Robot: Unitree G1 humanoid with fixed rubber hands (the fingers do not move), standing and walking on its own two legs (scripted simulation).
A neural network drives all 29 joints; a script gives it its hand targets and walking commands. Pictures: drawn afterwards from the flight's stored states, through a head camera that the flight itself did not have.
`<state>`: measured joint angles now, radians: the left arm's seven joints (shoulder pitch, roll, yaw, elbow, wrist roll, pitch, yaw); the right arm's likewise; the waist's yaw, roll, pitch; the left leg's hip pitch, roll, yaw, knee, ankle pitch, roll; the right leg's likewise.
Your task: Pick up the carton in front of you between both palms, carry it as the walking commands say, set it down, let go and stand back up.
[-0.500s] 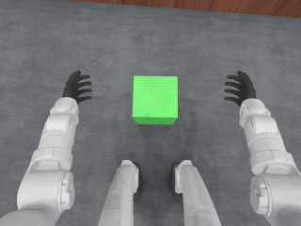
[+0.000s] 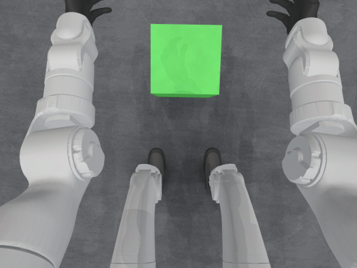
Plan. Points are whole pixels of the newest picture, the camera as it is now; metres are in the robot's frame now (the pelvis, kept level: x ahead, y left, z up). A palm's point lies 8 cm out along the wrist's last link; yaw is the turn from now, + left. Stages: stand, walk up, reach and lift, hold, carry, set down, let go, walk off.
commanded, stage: reach and lift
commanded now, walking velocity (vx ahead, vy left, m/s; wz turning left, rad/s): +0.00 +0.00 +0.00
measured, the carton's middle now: (184, 67) +0.52 +0.00 -0.52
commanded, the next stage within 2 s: none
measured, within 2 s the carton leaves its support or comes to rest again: leaves its support in 1.64 s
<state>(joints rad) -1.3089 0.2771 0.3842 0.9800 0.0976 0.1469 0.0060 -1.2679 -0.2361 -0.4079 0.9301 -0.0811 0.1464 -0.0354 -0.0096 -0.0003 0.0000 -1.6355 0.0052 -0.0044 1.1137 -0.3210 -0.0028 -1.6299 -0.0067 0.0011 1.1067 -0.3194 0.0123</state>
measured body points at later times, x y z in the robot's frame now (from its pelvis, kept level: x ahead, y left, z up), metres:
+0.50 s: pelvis -0.04 +0.00 -0.21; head +0.33 +0.00 +0.04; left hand +0.54 +0.19 -0.37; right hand +0.53 -0.19 -0.37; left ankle +0.06 +0.12 -0.61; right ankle +0.07 -0.13 -0.61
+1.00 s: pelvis -0.04 +0.00 -0.28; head +0.34 +0.00 -0.05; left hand +0.55 +0.18 -0.45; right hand +0.53 -0.18 -0.45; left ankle +0.06 +0.12 -0.61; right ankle +0.06 -0.13 -0.61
